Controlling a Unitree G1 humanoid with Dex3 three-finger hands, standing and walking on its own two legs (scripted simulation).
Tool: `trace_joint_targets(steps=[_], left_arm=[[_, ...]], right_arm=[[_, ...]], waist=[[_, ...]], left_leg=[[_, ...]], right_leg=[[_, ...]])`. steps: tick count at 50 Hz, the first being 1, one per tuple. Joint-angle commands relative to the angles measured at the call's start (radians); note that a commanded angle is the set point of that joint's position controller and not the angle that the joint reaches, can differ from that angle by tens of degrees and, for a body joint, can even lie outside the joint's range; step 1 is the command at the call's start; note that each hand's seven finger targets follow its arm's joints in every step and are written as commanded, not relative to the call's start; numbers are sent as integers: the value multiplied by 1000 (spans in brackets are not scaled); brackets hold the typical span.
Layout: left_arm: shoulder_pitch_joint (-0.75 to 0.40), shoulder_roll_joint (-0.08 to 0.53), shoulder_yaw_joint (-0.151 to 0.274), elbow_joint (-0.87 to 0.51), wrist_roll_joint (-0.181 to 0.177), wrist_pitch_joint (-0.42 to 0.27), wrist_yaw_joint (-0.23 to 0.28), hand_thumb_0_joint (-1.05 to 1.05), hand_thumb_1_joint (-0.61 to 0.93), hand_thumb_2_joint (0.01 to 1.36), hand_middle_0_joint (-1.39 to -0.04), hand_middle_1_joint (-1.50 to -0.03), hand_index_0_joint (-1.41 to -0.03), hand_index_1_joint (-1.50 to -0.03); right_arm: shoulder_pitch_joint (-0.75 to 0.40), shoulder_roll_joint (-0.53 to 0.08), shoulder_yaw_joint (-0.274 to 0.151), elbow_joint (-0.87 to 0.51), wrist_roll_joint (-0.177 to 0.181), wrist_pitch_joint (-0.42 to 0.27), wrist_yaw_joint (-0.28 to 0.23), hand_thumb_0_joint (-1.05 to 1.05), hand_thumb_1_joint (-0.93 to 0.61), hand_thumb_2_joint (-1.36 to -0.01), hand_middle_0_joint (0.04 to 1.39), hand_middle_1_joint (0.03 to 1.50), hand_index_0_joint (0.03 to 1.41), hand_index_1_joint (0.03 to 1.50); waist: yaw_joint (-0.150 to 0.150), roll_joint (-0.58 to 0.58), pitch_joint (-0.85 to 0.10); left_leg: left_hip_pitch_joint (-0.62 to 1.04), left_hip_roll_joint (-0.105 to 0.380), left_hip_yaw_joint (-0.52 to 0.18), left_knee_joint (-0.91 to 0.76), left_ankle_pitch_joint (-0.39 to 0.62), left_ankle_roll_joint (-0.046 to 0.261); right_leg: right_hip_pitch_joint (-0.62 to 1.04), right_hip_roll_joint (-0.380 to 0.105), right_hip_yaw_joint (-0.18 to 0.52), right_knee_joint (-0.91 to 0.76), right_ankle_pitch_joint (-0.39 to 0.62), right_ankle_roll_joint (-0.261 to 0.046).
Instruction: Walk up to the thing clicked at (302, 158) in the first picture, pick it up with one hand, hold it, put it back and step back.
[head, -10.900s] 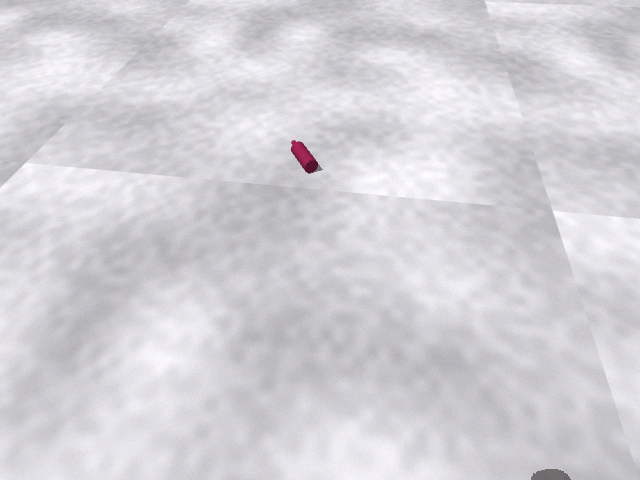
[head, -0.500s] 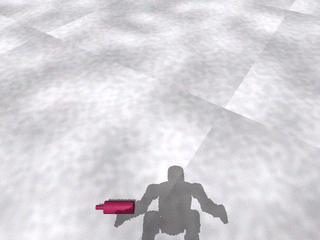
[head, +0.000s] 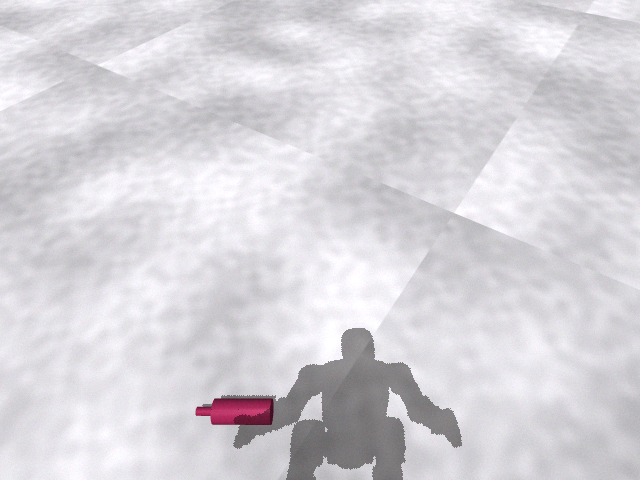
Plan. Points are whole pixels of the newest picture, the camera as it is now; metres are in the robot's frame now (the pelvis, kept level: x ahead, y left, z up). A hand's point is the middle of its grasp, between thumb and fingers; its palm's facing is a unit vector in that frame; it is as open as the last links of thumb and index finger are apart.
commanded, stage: walk up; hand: left
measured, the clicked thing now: (234, 411) +0.43 +0.30 -0.75
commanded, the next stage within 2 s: stand in 0.38 s
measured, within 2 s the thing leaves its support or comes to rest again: neither
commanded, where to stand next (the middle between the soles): +0.04 +0.03 m, yaw +0 degrees
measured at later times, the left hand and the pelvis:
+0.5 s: hand out of the picture +0.08 +0.25 -0.15, palm faces -0.02 -0.94 -0.34, open 7.4 cm; pelvis +0.00 -0.01 +0.00, yaw +0 degrees
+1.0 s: hand out of the picture +0.09 +0.24 -0.15, palm faces -0.04 -0.94 -0.34, open 7.4 cm; pelvis +0.02 -0.01 +0.00, yaw +0 degrees
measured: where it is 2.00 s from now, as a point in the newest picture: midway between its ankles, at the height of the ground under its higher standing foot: outside the picture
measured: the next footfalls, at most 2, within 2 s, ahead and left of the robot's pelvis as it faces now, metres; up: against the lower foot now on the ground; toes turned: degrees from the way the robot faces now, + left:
none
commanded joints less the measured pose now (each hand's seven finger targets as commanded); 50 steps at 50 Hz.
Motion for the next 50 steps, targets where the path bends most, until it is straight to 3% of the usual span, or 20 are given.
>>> trace_joint_targets(steps=[1, 18, 19, 21, 29, 34, 43, 50], left_arm=[[-46, 221, 44, -68, 1, -20, 18, 0, 900, 900, -200, -300, -200, -300], [-56, 224, 44, -74, 3, -18, 17, 0, 900, 900, -200, -300, -200, -300], [-36, 231, 33, -66, 5, -18, 17, 0, 900, 900, -200, -300, -200, -300], [-53, 234, 35, -71, 8, -18, 16, 0, 900, 900, -200, -300, -200, -300], [-30, 235, 24, -76, 3, -24, 15, 0, 900, 900, -200, -300, -200, -300], [-23, 242, 22, -78, 2, -26, 17, 0, 900, 900, -200, -300, -200, -300], [-10, 243, 15, -76, 1, -25, 19, 0, 900, 900, -200, -300, -200, -300], [-10, 244, 15, -73, -1, -21, 19, 0, 900, 900, -200, -300, -200, -300]], right_arm=[[-40, -203, -36, -64, 2, -21, -14, 0, -900, -900, 200, 300, 200, 300], [-45, -211, -37, -73, 0, -19, -14, 0, -900, -900, 200, 300, 200, 300], [-27, -197, -31, -64, -10, -24, -15, 0, -900, -900, 200, 300, 200, 300], [-25, -206, -33, -63, -14, -28, -16, 0, -900, -900, 200, 300, 200, 300], [-24, -213, -35, -60, -10, -34, -14, 0, -900, -900, 200, 300, 200, 300], [-17, -209, -33, -60, -9, -33, -17, 0, -900, -900, 200, 300, 200, 300], [-9, -211, -28, -56, -8, -30, -18, 0, -900, -900, 200, 300, 200, 300], [-15, -212, -25, -56, -6, -30, -18, 0, -900, -900, 200, 300, 200, 300]], waist=[[-3, -15, -89], [-1, -18, -87], [-5, -48, -84], [-7, -37, -58], [-5, -25, -64], [-10, -21, -85], [-10, -22, -94], [-4, -20, -68]], left_leg=[[-24, 98, -71, -47, 134, 47], [-22, 100, -71, -55, 101, 48], [-24, 105, -68, -80, 42, 41], [-46, 99, -67, -84, 3, 43], [-15, 107, -64, -69, 73, 42], [-9, 105, -54, -59, 105, 36], [7, 113, -49, -51, 142, 34], [-6, 113, -52, -63, 126, 30]], right_leg=[[55, -86, 77, -38, 118, -41], [60, -88, 78, -38, 99, -44], [45, -91, 78, -53, 19, -45], [34, -89, 86, -58, -35, -46], [27, -91, 92, -51, 24, -50], [48, -96, 91, -33, 116, -53], [52, -96, 88, -27, 155, -52], [47, -90, 86, -33, 121, -51]])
